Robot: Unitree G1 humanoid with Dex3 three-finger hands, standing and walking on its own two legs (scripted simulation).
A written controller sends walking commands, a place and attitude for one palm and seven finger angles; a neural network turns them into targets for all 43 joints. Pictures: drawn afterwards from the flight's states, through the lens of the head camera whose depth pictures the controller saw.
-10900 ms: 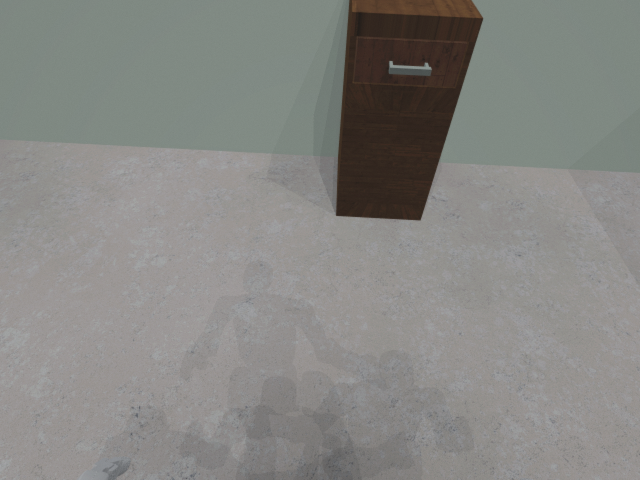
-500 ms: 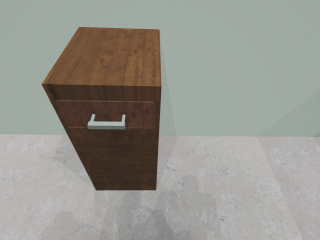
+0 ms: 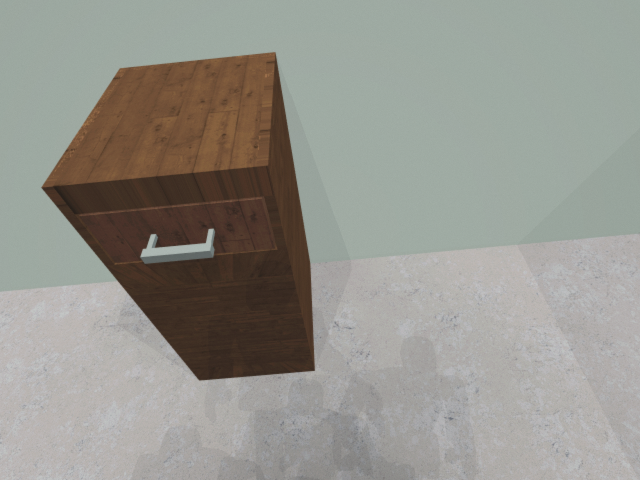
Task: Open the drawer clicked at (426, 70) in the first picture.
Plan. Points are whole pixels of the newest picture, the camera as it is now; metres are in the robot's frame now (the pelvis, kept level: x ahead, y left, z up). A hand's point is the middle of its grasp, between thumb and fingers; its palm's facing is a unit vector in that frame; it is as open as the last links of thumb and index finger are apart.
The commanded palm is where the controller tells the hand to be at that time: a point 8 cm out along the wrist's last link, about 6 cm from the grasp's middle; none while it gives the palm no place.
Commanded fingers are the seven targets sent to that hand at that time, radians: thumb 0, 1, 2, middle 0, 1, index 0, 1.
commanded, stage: come to a stop and stand still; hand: left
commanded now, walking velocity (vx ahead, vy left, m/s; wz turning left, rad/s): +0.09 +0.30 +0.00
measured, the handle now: (180, 245) +0.51 +0.32 -0.06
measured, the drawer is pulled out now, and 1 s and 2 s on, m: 0.00 0.00 0.00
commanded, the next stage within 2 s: look again from close up in 1.10 s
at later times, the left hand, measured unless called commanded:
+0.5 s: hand out of the picture -0.06 +0.19 -0.15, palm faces +0.12 -0.96 -0.25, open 7.3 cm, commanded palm none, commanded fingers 0.00 0.90 0.90 -0.20 -0.30 -0.20 -0.30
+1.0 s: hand out of the picture +0.02 +0.25 -0.17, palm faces +0.05 -0.98 -0.18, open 7.3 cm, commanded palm none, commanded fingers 0.00 0.90 0.90 -0.20 -0.30 -0.20 -0.30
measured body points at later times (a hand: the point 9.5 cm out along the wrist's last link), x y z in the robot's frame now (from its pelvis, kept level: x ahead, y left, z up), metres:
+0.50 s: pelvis -0.01 +0.01 +0.02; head +0.01 -0.01 +0.46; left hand -0.06 +0.25 -0.13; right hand +0.05 -0.22 -0.15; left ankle -0.05 +0.19 -0.69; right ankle -0.01 -0.08 -0.73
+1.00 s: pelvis +0.01 +0.08 +0.01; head +0.03 +0.09 +0.46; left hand +0.02 +0.30 -0.16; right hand +0.01 -0.15 -0.15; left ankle -0.04 +0.17 -0.73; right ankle -0.01 -0.07 -0.73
